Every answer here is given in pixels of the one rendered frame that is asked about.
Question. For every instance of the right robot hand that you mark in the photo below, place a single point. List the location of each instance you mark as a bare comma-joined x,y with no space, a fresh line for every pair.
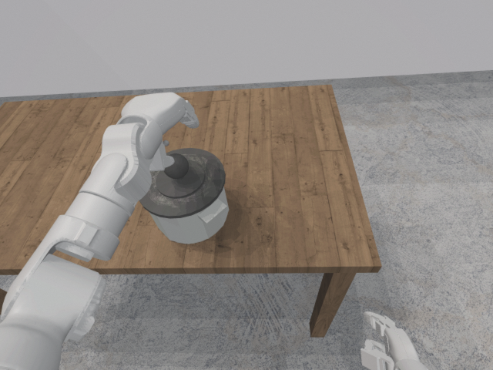
398,345

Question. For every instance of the table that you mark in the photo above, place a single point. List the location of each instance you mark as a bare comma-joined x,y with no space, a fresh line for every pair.
295,203

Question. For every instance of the left robot hand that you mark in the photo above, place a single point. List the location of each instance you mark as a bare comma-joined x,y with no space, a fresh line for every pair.
167,109

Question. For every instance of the lid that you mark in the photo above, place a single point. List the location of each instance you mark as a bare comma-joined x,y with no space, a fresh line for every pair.
186,196

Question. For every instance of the left robot forearm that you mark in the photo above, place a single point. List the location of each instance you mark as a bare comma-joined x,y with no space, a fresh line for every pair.
92,224

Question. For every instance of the knob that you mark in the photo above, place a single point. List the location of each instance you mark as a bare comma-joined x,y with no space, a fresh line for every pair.
179,169

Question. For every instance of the pot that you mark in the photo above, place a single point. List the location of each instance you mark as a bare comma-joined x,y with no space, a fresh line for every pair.
198,227

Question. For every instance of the robot left upper arm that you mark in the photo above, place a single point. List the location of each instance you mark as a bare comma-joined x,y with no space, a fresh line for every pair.
58,303

